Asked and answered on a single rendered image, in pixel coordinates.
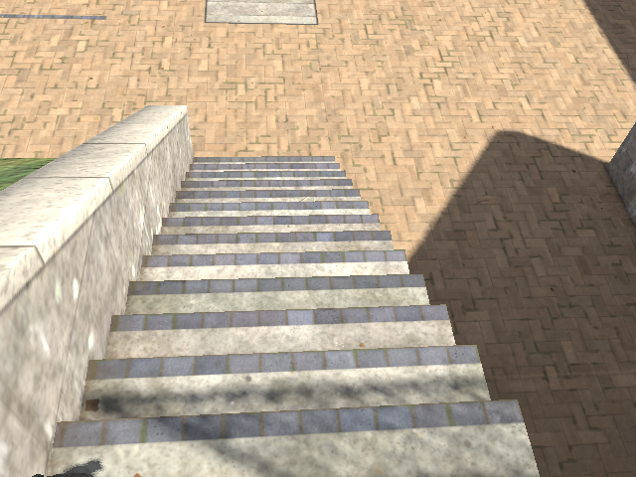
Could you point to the stairs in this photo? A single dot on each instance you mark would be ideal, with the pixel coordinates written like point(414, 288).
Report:
point(276, 332)

